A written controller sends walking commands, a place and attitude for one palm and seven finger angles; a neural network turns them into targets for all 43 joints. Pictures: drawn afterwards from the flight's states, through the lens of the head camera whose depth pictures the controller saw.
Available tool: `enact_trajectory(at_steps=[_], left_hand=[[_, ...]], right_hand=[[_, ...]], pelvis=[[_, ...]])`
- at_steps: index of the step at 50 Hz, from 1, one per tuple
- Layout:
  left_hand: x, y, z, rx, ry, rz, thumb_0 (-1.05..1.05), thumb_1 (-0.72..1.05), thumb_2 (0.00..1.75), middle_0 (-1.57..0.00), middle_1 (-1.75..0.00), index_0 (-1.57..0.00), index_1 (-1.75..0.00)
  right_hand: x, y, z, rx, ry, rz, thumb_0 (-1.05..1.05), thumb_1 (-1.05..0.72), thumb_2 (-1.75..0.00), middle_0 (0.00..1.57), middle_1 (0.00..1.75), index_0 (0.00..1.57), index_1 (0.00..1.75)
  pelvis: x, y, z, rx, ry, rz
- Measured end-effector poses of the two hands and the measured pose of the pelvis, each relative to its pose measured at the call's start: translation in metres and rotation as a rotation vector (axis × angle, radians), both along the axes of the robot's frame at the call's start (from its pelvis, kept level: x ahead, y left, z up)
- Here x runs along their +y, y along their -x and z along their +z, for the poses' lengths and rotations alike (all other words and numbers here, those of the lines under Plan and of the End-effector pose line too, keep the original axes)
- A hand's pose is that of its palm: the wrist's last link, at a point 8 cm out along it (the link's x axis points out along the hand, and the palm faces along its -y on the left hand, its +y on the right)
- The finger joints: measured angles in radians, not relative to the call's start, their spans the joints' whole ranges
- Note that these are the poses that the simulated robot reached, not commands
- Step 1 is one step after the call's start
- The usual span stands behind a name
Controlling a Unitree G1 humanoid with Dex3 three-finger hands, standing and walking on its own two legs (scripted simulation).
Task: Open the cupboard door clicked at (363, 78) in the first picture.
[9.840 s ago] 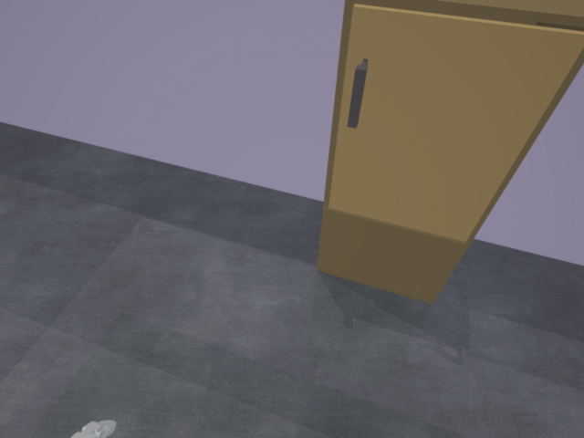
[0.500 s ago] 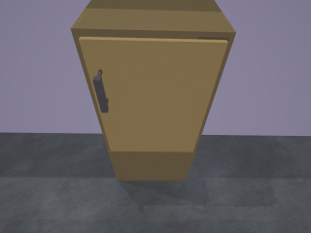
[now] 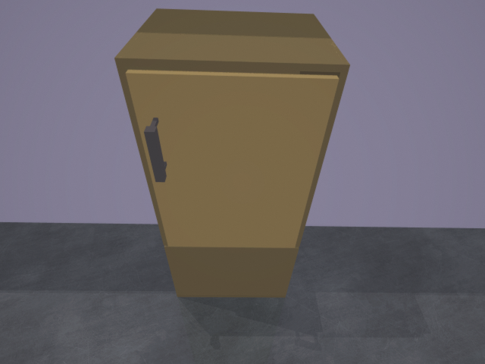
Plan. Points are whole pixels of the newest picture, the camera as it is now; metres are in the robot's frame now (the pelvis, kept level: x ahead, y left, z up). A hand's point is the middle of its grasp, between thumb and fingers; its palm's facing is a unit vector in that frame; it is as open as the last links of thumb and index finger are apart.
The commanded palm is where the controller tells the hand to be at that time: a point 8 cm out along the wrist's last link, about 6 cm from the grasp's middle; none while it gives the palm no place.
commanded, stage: look again from close up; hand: left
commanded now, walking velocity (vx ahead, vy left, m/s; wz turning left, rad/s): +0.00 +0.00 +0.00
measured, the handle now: (158, 150) +0.55 +0.23 +0.07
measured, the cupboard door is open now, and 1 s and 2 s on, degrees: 0 0 0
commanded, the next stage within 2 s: raise the hand with hooked fingers in 0.10 s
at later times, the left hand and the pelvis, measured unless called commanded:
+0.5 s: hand (132, 333) +0.17 +0.18 +0.00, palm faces +0.05 -1.00 -0.04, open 8.0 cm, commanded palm +0.11 +0.25 -0.04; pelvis -0.05 +0.00 -0.06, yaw +1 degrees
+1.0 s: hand (103, 312) +0.20 +0.24 -0.01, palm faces +0.10 -0.99 -0.06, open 10.9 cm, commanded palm +0.17 +0.29 +0.01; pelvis +0.00 +0.01 -0.06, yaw +3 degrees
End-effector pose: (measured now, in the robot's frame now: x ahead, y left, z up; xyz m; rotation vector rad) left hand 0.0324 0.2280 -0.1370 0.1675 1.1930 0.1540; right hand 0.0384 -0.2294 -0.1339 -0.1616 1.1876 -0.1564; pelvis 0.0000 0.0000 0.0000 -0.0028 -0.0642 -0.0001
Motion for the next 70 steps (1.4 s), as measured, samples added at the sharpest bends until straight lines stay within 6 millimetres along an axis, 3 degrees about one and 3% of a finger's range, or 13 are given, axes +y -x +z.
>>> enact_trajectory(at_steps=[12, 16, 20, 23, 25, 31, 33, 37, 40, 44, 52, 61, 70], left_hand=[[0.0, 0.037, 0.001, 0.055, 0.029, 0.064, 0.01, 0.9, 0.89, -0.2, -0.3, -0.2, -0.3], [0.012, -0.024, 0.07, -0.453, -0.016, 0.151, 0.02, 0.89, 0.88, -0.21, -0.31, -0.2, -0.31], [0.015, -0.086, 0.13, -0.943, -0.007, 0.079, 0.02, 0.84, 0.86, -0.21, -0.34, -0.2, -0.35], [0.011, -0.113, 0.146, -1.239, 0.045, -0.056, 0.01, 0.79, 0.84, -0.21, -0.38, -0.2, -0.38], [0.008, -0.117, 0.137, -1.317, 0.088, -0.148, 0.01, 0.75, 0.82, -0.21, -0.4, -0.2, -0.4], [0.018, -0.09, 0.082, -1.108, 0.167, -0.068, 0.01, 0.61, 0.77, -0.22, -0.49, -0.22, -0.49], [0.025, -0.077, 0.082, -1.085, 0.117, -0.018, 0.01, 0.56, 0.75, -0.23, -0.52, -0.22, -0.52], [0.036, -0.07, 0.109, -1.191, 0.013, -0.013, 0.02, 0.47, 0.71, -0.23, -0.58, -0.23, -0.58], [0.042, -0.083, 0.124, -1.244, 0.001, -0.061, 0.02, 0.39, 0.68, -0.24, -0.62, -0.23, -0.62], [0.049, -0.113, 0.125, -1.165, 0.05, -0.121, 0.01, 0.3, 0.64, -0.24, -0.68, -0.24, -0.68], [0.07, -0.152, 0.144, -1.121, 0.047, -0.083, 0.01, 0.12, 0.56, -0.26, -0.8, -0.25, -0.8], [0.08, -0.179, 0.155, -1.138, 0.053, -0.095, 0.01, -0.09, 0.47, -0.27, -0.93, -0.27, -0.94], [0.092, -0.198, 0.177, -1.186, 0.042, -0.091, 0.0, -0.3, 0.38, -0.29, -1.07, -0.28, -1.07]], right_hand=[[0.007, 0.048, -0.002, 0.092, -0.013, -0.024, 0.01, -0.91, -0.9, 0.2, 0.3, 0.2, 0.3], [0.005, 0.027, 0.007, -0.155, 0.024, -0.027, 0.01, -0.9, -0.9, 0.2, 0.3, 0.2, 0.3], [-0.001, -0.018, 0.013, -0.386, 0.042, 0.051, 0.02, -0.9, -0.9, 0.2, 0.3, 0.2, 0.3], [-0.008, -0.057, 0.017, -0.547, 0.061, 0.128, 0.02, -0.9, -0.9, 0.2, 0.3, 0.2, 0.3], [-0.011, -0.082, 0.021, -0.643, 0.075, 0.158, 0.02, -0.9, -0.9, 0.2, 0.3, 0.2, 0.3], [-0.003, -0.132, 0.039, -0.799, 0.105, 0.193, 0.02, -0.9, -0.9, 0.2, 0.3, 0.2, 0.3], [0.006, -0.14, 0.042, -0.808, 0.104, 0.214, 0.02, -0.9, -0.9, 0.2, 0.3, 0.2, 0.3], [0.026, -0.147, 0.033, -0.762, 0.081, 0.278, 0.01, -0.9, -0.9, 0.2, 0.3, 0.2, 0.3], [0.038, -0.144, 0.018, -0.691, 0.046, 0.306, 0.01, -0.9, -0.9, 0.2, 0.3, 0.2, 0.3], [0.046, -0.135, 0.003, -0.595, 0.007, 0.277, 0.02, -0.9, -0.9, 0.2, 0.3, 0.2, 0.3], [0.031, -0.124, 0.003, -0.495, 0.029, 0.175, 0.02, -0.9, -0.9, 0.2, 0.3, 0.21, 0.31], [0.006, -0.15, 0.016, -0.494, 0.098, 0.16, 0.02, -0.9, -0.9, 0.2, 0.3, 0.2, 0.3], [0.011, -0.181, 0.034, -0.559, 0.085, 0.194, 0.02, -0.9, -0.9, 0.2, 0.3, 0.2, 0.3]], pelvis=[[0.003, 0.018, 0.0, 0.001, 0.009, -0.004], [0.006, 0.026, -0.006, 0.005, 0.0, 0.022], [0.007, 0.04, -0.021, 0.072, 0.008, 0.056], [0.005, 0.05, -0.046, 0.15, 0.008, 0.038], [0.005, 0.055, -0.064, 0.175, 0.007, 0.017], [0.004, 0.053, -0.089, 0.182, 0.008, 0.022], [0.004, 0.049, -0.089, 0.183, 0.02, 0.032], [0.004, 0.041, -0.088, 0.195, 0.049, 0.065], [0.005, 0.035, -0.086, 0.207, 0.067, 0.081], [0.007, 0.025, -0.079, 0.221, 0.069, 0.08], [0.012, -0.005, -0.06, 0.243, 0.057, 0.057], [0.015, -0.028, -0.053, 0.254, 0.048, 0.053], [0.011, -0.037, -0.044, 0.235, 0.047, 0.061]])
